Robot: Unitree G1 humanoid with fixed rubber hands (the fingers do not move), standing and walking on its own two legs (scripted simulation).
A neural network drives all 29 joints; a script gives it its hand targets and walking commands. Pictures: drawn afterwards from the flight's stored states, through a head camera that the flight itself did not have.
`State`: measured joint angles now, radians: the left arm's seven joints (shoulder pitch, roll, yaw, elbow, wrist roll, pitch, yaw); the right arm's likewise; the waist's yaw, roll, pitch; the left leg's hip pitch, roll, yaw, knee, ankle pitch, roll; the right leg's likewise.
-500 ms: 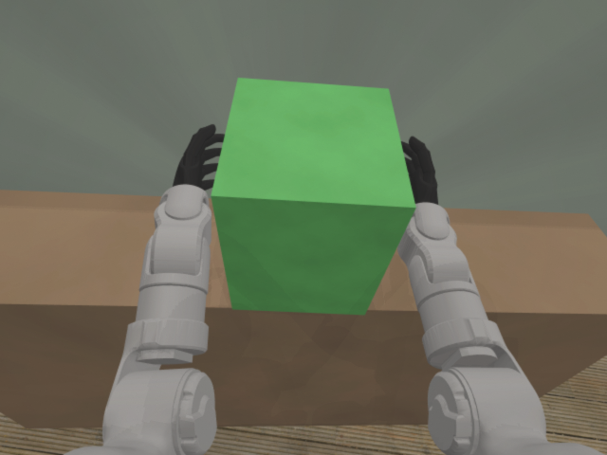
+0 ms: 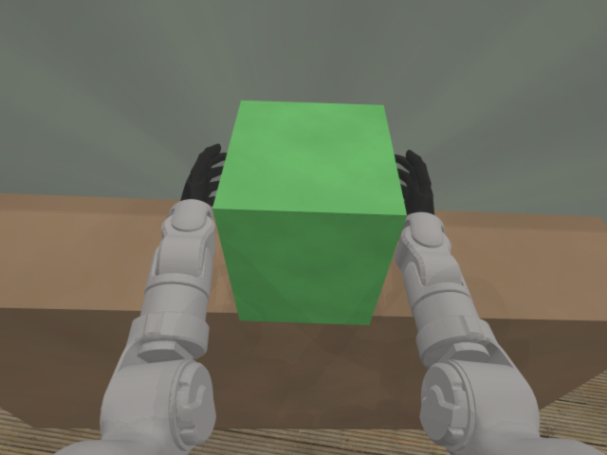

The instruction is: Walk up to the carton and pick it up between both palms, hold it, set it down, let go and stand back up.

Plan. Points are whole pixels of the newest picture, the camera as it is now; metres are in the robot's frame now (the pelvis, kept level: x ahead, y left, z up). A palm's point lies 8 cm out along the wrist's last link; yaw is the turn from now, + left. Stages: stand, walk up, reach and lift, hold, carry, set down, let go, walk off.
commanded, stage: set down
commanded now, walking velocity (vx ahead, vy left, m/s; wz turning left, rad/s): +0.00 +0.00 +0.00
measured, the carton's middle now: (308, 218) +0.42 -0.03 +0.09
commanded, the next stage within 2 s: none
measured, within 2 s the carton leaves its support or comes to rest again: rests again in 0.98 s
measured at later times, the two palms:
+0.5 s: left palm (210, 208) +0.43 +0.10 +0.11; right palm (417, 217) +0.39 -0.18 +0.12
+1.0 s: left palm (214, 218) +0.43 +0.10 +0.08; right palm (415, 230) +0.39 -0.19 +0.09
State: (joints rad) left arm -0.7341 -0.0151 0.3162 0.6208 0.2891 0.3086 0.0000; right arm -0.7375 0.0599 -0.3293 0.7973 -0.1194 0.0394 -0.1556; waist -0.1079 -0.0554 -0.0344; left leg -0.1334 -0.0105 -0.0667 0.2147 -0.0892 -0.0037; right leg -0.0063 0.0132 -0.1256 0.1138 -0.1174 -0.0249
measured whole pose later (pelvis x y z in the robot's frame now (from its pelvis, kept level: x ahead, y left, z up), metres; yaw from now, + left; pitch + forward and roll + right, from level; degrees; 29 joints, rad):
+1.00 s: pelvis +0.00 +0.00 +0.00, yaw -1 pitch +9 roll +0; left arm -0.80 -0.02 0.43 0.92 0.33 0.06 -0.01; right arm -0.74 0.12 -0.54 0.82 -0.36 -0.04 -0.11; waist -0.10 -0.01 -0.12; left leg -0.28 -0.01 -0.05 0.15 -0.04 0.00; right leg -0.17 0.01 -0.10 0.09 -0.08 -0.02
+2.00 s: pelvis +0.00 +0.00 +0.00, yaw -1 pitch +9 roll +0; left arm -0.84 -0.07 0.57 0.89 0.43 -0.05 -0.07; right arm -0.73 0.20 -0.65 0.69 -0.49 -0.07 -0.06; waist -0.08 -0.01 -0.04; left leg -0.27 0.00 -0.05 0.14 -0.03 -0.01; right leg -0.18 0.02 -0.10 0.09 -0.08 -0.03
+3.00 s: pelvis +0.00 +0.02 -0.01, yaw -8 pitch +23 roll -1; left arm -0.89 0.14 0.25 1.17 0.08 -0.19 0.08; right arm -0.85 -0.04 -0.25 1.10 -0.02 -0.17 -0.16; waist -0.03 -0.02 -0.26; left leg -0.59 0.01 0.06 0.25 -0.07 0.02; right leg -0.54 0.02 0.01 0.21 -0.07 0.00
